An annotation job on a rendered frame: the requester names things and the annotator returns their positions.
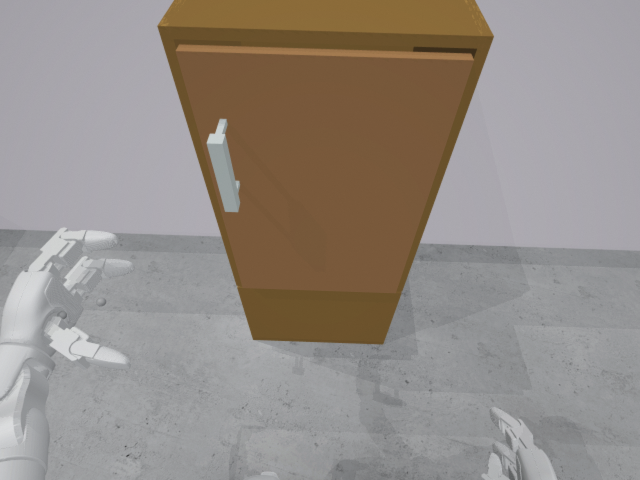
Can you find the left robot hand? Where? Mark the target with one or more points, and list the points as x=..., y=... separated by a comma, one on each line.
x=37, y=296

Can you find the handle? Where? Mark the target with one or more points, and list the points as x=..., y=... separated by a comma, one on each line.
x=221, y=162

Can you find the cupboard door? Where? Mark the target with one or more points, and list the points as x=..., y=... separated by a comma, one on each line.
x=336, y=152

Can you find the right robot hand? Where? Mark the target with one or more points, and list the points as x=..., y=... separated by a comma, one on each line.
x=529, y=462

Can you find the left robot forearm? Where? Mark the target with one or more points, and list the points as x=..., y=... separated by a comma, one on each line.
x=24, y=430

